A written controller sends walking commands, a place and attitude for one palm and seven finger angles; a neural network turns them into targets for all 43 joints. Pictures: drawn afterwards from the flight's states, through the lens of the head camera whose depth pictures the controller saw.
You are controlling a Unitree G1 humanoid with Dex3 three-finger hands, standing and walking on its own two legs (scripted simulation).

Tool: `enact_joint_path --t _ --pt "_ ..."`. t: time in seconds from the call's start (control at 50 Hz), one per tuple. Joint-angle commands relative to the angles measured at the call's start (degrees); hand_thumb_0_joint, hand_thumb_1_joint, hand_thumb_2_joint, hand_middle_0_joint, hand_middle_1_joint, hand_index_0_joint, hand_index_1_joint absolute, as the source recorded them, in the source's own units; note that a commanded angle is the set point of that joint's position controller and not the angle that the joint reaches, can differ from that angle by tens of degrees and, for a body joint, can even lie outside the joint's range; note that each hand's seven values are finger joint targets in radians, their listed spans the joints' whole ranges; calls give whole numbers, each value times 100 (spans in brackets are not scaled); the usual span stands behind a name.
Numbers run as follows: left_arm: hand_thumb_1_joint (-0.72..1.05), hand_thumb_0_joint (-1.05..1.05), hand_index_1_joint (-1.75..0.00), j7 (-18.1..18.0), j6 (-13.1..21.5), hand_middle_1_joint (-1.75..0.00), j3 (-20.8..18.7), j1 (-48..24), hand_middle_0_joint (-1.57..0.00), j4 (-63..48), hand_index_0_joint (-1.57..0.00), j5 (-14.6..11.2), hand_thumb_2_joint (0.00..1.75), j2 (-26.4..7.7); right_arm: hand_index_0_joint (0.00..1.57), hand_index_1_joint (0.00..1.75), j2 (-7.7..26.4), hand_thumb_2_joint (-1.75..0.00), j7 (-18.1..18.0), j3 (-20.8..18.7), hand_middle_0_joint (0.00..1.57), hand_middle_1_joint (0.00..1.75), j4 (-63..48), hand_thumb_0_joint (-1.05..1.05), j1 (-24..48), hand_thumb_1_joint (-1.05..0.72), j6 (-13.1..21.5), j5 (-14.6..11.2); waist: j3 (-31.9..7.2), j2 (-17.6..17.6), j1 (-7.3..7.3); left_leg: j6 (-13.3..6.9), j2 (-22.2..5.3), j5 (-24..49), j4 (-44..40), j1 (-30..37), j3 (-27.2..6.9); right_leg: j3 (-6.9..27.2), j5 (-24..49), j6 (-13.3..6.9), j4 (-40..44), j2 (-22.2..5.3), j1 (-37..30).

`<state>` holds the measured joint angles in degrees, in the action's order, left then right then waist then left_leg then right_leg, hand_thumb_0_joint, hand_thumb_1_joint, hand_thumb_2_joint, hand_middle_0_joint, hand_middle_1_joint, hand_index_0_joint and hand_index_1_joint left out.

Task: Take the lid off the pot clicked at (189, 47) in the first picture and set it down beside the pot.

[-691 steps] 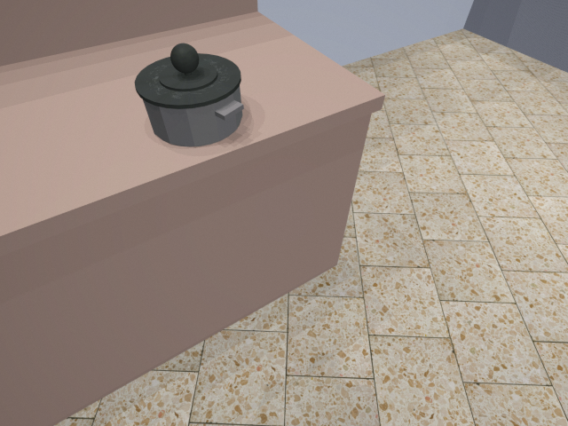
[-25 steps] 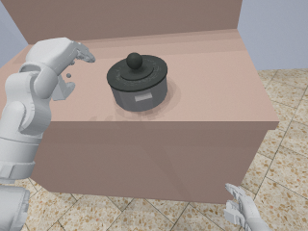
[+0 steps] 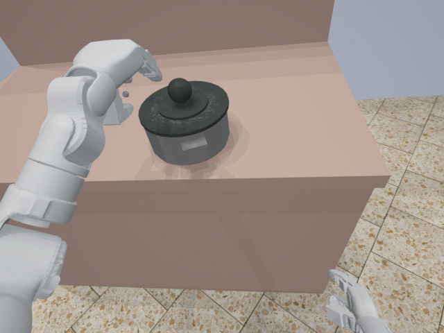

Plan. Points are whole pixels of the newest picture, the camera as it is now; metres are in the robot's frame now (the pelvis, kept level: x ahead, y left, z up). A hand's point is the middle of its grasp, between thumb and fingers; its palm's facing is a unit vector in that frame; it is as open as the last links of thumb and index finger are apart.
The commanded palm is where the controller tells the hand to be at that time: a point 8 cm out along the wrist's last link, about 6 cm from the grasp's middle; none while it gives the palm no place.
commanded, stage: move the open hand above the knob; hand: left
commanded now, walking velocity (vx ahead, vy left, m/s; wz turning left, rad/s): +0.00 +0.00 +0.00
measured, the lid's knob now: (179, 90) +0.56 +0.13 +0.17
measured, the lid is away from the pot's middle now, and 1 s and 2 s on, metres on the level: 0.00 0.00 0.00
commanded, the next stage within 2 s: lower the open fingers around the knob in 1.46 s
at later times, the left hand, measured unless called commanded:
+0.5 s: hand (155, 77) +0.48 +0.15 +0.25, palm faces -0.18 -0.02 -0.98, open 9.9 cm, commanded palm +0.47 +0.15 +0.32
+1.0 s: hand (177, 52) +0.53 +0.11 +0.27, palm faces -0.20 -0.05 -0.98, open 9.9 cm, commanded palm +0.51 +0.12 +0.32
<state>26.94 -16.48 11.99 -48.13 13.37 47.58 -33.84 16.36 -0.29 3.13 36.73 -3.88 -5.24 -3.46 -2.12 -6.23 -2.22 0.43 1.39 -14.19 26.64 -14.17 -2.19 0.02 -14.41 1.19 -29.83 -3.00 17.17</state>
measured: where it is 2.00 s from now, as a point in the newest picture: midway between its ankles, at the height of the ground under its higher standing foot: outside the picture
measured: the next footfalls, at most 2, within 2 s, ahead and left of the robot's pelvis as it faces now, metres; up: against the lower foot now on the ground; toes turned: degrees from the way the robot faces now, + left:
none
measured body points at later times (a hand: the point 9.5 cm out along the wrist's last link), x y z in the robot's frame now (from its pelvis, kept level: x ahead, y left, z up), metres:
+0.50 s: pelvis +0.01 +0.01 +0.00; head +0.03 -0.03 +0.45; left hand +0.48 +0.14 +0.30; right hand +0.14 -0.24 -0.13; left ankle +0.00 +0.13 -0.74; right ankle +0.01 -0.13 -0.74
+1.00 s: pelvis +0.03 +0.02 +0.00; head +0.06 -0.02 +0.45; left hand +0.54 +0.11 +0.32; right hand +0.09 -0.24 -0.14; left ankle +0.00 +0.13 -0.74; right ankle +0.01 -0.13 -0.74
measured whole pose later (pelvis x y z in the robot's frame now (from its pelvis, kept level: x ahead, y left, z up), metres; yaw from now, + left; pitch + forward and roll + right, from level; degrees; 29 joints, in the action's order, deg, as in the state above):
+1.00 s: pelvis +0.03 +0.02 +0.00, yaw -3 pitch +9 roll +1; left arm 26.6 -17.9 14.4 -82.3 61.5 54.8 -24.2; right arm 15.9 -0.8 1.6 42.6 -14.7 -4.4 -2.7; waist -5.5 -4.4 4.4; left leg -1.0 1.7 -13.6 22.3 -18.2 0.8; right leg 3.0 -12.8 2.5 -25.5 -3.1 22.3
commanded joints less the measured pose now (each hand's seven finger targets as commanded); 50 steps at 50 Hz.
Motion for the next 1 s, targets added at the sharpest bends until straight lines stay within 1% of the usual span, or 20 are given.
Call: enact_joint_path --t 0.0,0.06,0.1,0.16,0.18,0.26,0.32,0.36,0.42,0.48,0.56,0.62,0.66,0.68,0.72,0.78,0.84,0.86,0.92,0.98 --pt "-40 0 -8 -96 -267 -8 -565 -2324 -90 422 -90 140 174 -740 20 30 472 -90 54 -160 20 30 -850 0 673 -90 58 -49 -1591 1096 -7 -185 228 1589 -207 120 389 -326 1583 -239 229 221 -950" --pt "-40 0 -8 1 -359 -8 377 -2465 -90 270 -90 62 174 268 20 30 472 -90 81 -198 20 30 -993 0 744 -90 8 -147 -1342 1049 226 -241 227 1194 -237 369 388 -377 1230 -228 385 307 -504" --pt "-40 0 -8 -56 -326 -8 96 -3617 -90 -157 -90 265 174 -349 20 30 487 -90 48 -186 20 30 -938 0 722 -90 70 -97 -1842 788 240 -269 267 1299 -225 551 318 -312 1239 -261 352 302 -686" --pt "-40 0 -8 -223 -244 -8 -831 -5140 -90 -138 -90 445 174 -1711 20 30 551 -90 -103 -174 20 30 -747 0 526 -90 233 -7 -2498 581 237 -302 349 1370 -192 691 239 -204 1294 -282 327 338 -960" --pt "-40 0 -8 -241 -200 -8 -790 -5601 -90 50 -90 498 174 -1705 20 30 496 -90 -148 -131 20 30 -696 0 451 -90 324 1 -2716 530 265 -307 395 1418 -215 684 222 -183 1330 -283 296 320 -1091" --pt "-40 0 -8 -191 -272 -8 -755 -4616 -90 1855 -90 436 174 -1363 20 30 547 -90 -177 -186 20 30 -434 0 68 -90 275 17 -2276 842 197 -272 335 1625 -253 390 244 -252 1644 -300 287 299 -1035" --pt "-40 0 -8 -32 -351 -8 44 -4062 -90 2507 -90 437 174 -275 20 30 536 -90 -97 -174 20 30 -502 0 81 -90 124 -36 -1700 1242 265 -252 270 1607 -313 125 317 -323 1719 -263 282 270 -791" --pt "-40 0 -8 32 -386 -8 368 -3906 -90 2363 -90 390 174 144 20 30 606 -90 -43 -240 20 30 -584 0 108 -90 66 -49 -1650 1154 336 -272 258 1664 -289 281 327 -330 1782 -268 350 300 -648" --pt "-40 0 -8 5 -311 -8 271 -5531 -90 1565 -90 516 174 -211 20 30 563 -90 -66 -252 20 30 -586 0 76 -90 130 -24 -2274 876 492 -331 313 1746 -277 626 288 -221 1808 -276 383 348 -735" --pt "-40 0 -8 -93 -189 -8 -504 -6478 -90 1620 -90 605 174 -1280 20 30 612 -90 -168 -256 20 30 -404 0 -206 -90 290 56 -2983 757 486 -371 378 1913 -242 750 227 -141 2053 -271 349 358 -1104" --pt "-40 0 -8 -126 -194 -8 -249 -6098 -90 2825 -90 594 174 -829 20 30 613 -90 -190 -306 20 30 -168 0 -533 -90 354 47 -2596 696 492 -331 315 2316 -259 714 206 -230 2103 -297 357 373 -810" --pt "-40 0 -8 -87 -371 -8 268 -5708 -90 3909 -90 716 174 -46 20 30 642 -90 -121 -289 20 30 -14 0 -687 -90 226 19 -1863 1073 609 -288 247 2206 -360 423 254 -294 1909 -277 436 391 -366" --pt "-40 0 -8 -66 -376 -8 479 -5725 -90 3809 -90 622 174 277 20 30 734 -90 -80 -341 20 30 -30 0 -693 -90 167 21 -1857 949 668 -278 231 2292 -386 534 261 -307 1931 -284 501 400 -256" --pt "-40 0 -8 -62 -332 -8 334 -6047 -90 3518 -90 722 174 31 20 30 703 -90 -60 -339 20 30 -87 0 -712 -90 200 68 -2321 974 635 -300 241 2445 -324 682 242 -226 2076 -259 457 394 -452" --pt "-40 0 -8 -48 -224 -8 444 -6851 -90 3105 -90 722 174 119 20 30 657 -90 -66 -360 20 30 -107 0 -702 -90 258 83 -2909 759 754 -334 248 2790 -188 1021 216 -170 2309 -247 394 401 -467" --pt "-40 0 -8 -103 -128 -8 -78 -7054 -90 3227 -90 767 174 -502 20 30 671 -90 -89 -389 20 30 -6 0 -917 -90 320 135 -3240 853 721 -335 231 2953 -147 1102 185 -145 2420 -228 388 412 -633" --pt "-40 0 -8 -187 -97 -8 -189 -6909 -90 3641 -90 811 174 -629 20 30 654 -90 -111 -353 20 30 35 0 -1013 -90 328 110 -2966 962 635 -342 211 2865 -268 794 247 -159 2391 -238 372 380 -697" --pt "-40 0 -8 -236 -79 -8 -188 -6689 -90 3613 -90 768 174 -606 20 30 689 -90 -99 -369 20 30 2 0 -987 -90 315 122 -2988 745 575 -328 200 3092 -240 843 260 -157 2509 -262 373 372 -719" --pt "-40 0 -8 -273 -174 -8 -205 -6304 -90 4040 -90 916 174 -558 20 30 669 -90 -60 -347 20 30 6 0 -1000 -90 259 114 -2735 1109 524 -339 158 3051 -273 615 307 -161 2447 -235 361 360 -701" --pt "-40 0 -8 -193 -264 -8 100 -6133 -90 4132 -90 860 174 -214 20 30 705 -90 -42 -344 20 30 -49 0 -906 -90 179 77 -2441 1208 593 -366 176 2810 -316 490 364 -168 2416 -221 423 351 -609"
